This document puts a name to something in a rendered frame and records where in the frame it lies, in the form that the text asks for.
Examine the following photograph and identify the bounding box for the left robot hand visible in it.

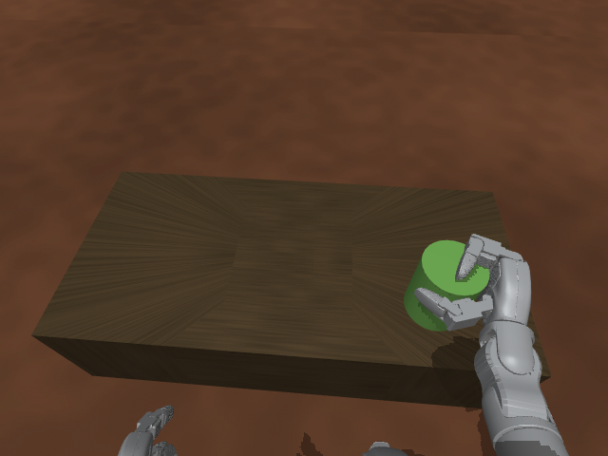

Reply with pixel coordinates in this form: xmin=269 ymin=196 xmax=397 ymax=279
xmin=118 ymin=406 xmax=178 ymax=456

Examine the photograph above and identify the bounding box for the can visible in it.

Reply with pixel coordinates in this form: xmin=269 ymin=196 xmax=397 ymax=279
xmin=404 ymin=240 xmax=489 ymax=332

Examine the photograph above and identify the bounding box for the right robot hand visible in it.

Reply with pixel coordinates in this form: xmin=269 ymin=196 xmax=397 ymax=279
xmin=414 ymin=234 xmax=531 ymax=331

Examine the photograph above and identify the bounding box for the right robot arm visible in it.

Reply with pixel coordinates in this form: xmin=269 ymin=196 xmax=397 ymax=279
xmin=474 ymin=320 xmax=569 ymax=456

